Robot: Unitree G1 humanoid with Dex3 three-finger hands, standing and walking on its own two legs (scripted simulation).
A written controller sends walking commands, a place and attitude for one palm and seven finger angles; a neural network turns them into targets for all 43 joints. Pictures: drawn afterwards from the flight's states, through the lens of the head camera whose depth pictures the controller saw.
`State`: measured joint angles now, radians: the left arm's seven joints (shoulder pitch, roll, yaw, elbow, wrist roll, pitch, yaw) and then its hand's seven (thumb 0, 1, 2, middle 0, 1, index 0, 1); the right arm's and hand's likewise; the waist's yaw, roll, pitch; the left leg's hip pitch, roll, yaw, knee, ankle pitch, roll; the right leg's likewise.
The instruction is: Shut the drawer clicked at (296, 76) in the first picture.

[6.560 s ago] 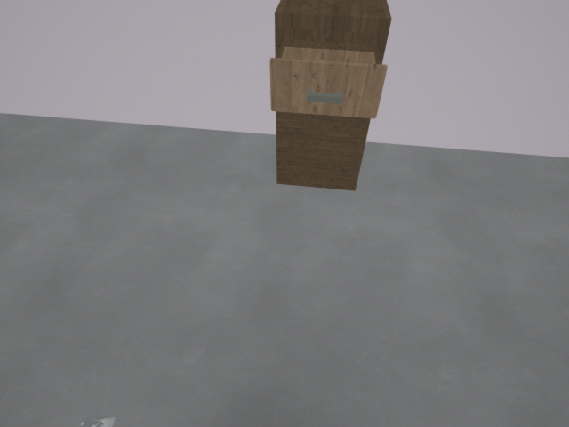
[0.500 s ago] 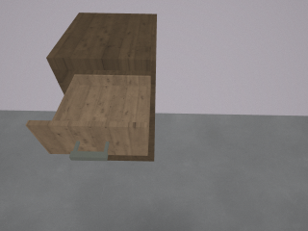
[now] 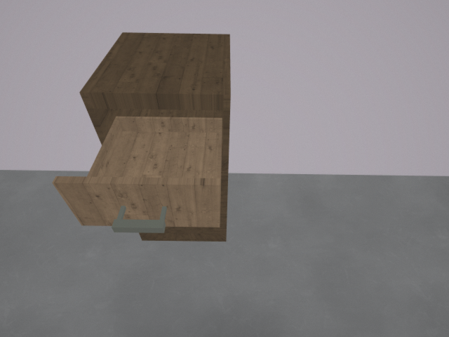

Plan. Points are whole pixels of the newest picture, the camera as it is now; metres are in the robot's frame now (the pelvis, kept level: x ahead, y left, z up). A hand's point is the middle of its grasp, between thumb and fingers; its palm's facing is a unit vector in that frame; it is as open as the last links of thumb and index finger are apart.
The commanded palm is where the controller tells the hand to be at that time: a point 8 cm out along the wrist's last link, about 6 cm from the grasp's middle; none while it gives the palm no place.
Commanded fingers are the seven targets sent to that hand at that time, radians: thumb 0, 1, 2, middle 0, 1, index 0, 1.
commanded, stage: come to a stop and stand still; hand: left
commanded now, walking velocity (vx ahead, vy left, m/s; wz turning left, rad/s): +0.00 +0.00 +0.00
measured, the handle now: (141, 218) +0.39 +0.23 -0.08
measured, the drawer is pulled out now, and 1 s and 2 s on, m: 0.29 0.29 0.29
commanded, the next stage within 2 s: look again from close up in 0.36 s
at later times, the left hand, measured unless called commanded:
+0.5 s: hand out of the picture -0.01 +0.17 -0.18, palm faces +0.05 -0.98 -0.19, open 7.4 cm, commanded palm none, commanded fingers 0.00 0.90 0.90 -0.20 -0.30 -0.20 -0.30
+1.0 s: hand out of the picture +0.04 +0.21 -0.18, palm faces +0.02 -0.97 -0.22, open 7.3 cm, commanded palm none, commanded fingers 0.00 0.90 0.90 -0.20 -0.30 -0.20 -0.30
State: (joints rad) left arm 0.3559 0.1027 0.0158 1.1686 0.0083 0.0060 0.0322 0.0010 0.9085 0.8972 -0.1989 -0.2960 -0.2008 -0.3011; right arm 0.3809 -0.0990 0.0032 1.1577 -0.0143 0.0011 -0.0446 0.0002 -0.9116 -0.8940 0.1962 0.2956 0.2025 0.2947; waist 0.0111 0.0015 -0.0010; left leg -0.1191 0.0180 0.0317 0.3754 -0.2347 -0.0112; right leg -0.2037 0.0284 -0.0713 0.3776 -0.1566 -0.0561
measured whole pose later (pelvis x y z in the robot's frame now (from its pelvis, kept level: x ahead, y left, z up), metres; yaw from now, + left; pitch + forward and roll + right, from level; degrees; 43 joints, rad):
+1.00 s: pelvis +0.03 +0.03 -0.01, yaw +0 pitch -1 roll +0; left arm 0.29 0.14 -0.01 1.09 0.01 -0.01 0.04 0.01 0.92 0.90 -0.20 -0.30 -0.20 -0.30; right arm 0.33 -0.14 0.04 1.11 -0.01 -0.04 -0.03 0.00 -0.91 -0.89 0.20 0.30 0.20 0.29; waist -0.01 0.03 0.02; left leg -0.10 -0.03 0.05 0.44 -0.32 0.03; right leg -0.21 -0.02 -0.04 0.50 -0.27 -0.01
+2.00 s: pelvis +0.04 +0.02 -0.01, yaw +2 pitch -1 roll +0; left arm 0.28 0.16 0.01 1.00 0.03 -0.03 0.07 0.00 0.91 0.90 -0.20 -0.30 -0.20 -0.30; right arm 0.22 -0.19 -0.02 1.00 0.00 0.00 -0.03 0.01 -0.93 -0.89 0.20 0.30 0.20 0.29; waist 0.01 0.01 0.08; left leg -0.28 0.01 0.04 0.70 -0.41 0.02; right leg -0.20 -0.01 -0.08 0.51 -0.29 -0.04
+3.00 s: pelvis +0.01 +0.05 -0.01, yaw +2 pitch -1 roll +0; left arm 0.38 0.10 -0.02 1.10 0.02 -0.01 0.04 0.00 0.91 0.90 -0.20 -0.30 -0.20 -0.30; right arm 0.33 -0.12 0.01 1.11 -0.01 -0.01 -0.02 0.00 -0.91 -0.89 0.20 0.30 0.20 0.29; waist 0.00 0.01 -0.01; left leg -0.28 -0.04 0.05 0.44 -0.15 0.05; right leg -0.24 -0.01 0.01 0.48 -0.23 0.00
